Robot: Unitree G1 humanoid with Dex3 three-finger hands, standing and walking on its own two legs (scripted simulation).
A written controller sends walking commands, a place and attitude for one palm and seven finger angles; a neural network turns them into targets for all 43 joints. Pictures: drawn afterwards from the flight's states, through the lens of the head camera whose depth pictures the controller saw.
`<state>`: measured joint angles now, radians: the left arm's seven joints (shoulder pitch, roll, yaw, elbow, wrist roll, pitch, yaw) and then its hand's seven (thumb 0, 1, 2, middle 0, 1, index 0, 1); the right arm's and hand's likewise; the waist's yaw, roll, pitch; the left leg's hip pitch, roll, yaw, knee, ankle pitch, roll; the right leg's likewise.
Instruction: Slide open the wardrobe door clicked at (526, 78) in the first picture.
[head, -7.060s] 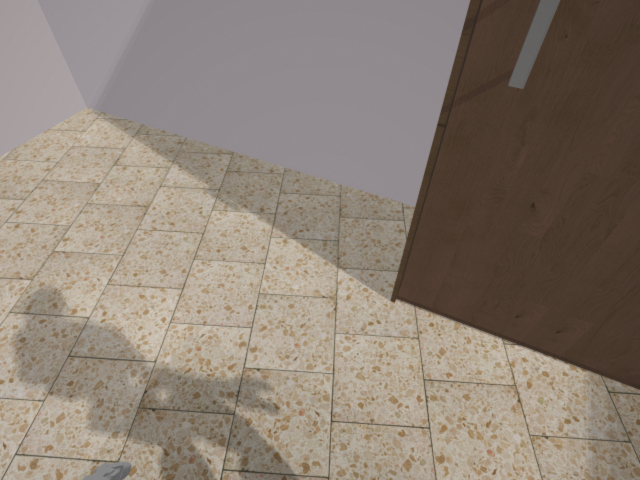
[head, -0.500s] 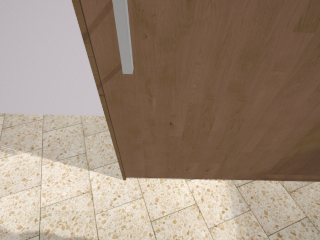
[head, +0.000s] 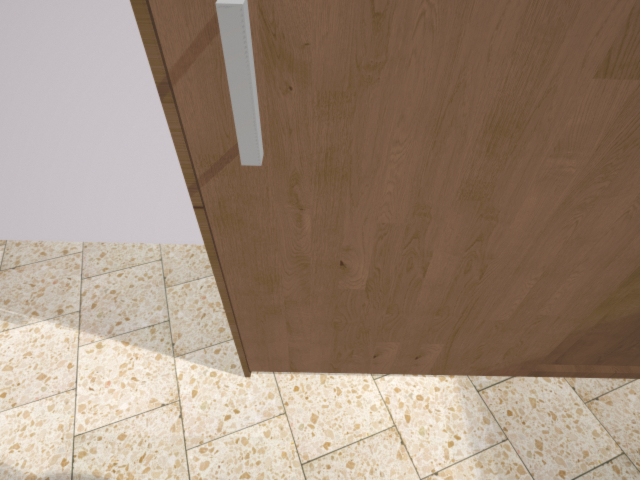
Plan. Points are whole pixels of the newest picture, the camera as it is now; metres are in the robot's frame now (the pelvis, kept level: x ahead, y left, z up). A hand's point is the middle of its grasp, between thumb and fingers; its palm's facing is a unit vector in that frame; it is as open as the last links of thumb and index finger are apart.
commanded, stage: come to a stop and stand still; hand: left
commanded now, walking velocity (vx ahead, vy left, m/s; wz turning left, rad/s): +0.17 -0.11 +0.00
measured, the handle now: (246, 82) +0.52 +0.14 +0.24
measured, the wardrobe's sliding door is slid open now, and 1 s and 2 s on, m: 0.00 0.00 0.00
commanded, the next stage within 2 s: look again from close up in 1.60 s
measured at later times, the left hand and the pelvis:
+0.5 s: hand out of the picture +0.09 +0.17 -0.17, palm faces +0.07 -0.96 -0.27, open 7.3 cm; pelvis +0.05 -0.03 -0.01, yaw +1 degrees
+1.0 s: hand out of the picture +0.03 +0.15 -0.17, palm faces +0.07 -0.98 -0.18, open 7.3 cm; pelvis +0.03 -0.02 +0.01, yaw +1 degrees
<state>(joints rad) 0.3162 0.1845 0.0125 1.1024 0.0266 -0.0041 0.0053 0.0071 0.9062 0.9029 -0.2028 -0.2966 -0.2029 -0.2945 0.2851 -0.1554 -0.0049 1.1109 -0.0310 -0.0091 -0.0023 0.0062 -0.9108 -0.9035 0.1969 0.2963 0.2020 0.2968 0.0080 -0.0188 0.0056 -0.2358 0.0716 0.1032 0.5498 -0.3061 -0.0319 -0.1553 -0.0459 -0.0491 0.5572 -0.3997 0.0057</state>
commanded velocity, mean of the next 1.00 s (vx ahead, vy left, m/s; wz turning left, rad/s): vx -0.04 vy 0.00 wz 0.00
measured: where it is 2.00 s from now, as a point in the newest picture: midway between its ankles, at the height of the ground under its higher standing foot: outside the picture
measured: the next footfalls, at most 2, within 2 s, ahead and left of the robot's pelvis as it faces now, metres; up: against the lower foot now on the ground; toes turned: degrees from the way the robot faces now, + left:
right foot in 0.46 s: +0.13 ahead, -0.13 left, +0.00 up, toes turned -4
left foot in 0.76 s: +0.05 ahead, +0.08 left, +0.00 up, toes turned +4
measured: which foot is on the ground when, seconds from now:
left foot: down 0.00-0.48, up 0.50-0.74, down 0.76-1.00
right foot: down 0.00-0.26, up 0.28-0.44, down 0.46-1.00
